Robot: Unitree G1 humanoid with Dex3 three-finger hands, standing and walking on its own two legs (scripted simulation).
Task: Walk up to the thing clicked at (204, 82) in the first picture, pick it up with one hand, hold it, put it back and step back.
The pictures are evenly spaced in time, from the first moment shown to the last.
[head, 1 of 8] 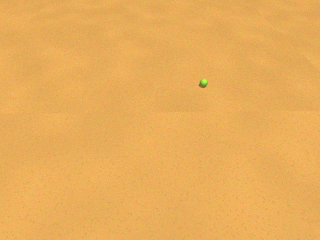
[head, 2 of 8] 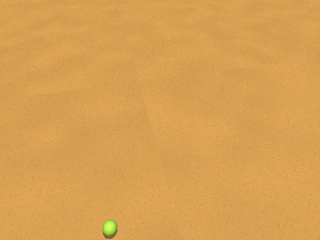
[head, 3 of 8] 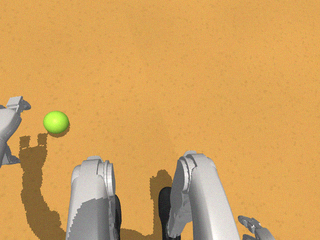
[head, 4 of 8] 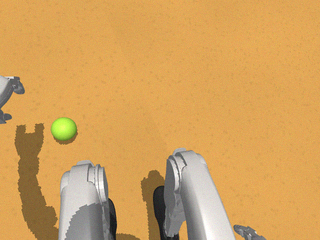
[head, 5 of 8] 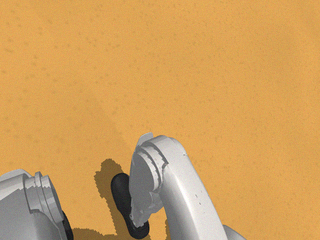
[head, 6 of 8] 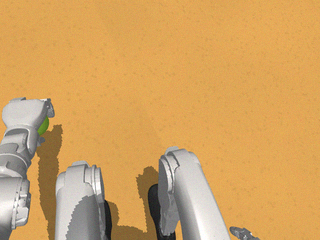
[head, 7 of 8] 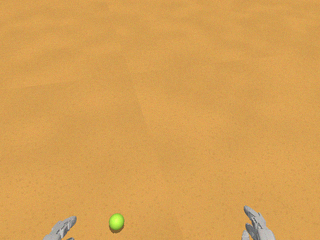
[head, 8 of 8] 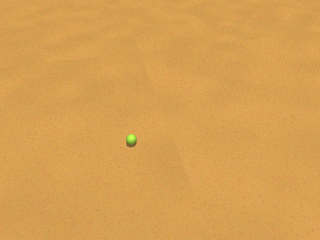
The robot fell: no
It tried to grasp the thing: yes
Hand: left
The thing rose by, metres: 0.68
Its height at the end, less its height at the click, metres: +0.00
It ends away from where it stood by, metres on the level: 0.06
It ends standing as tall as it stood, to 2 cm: yes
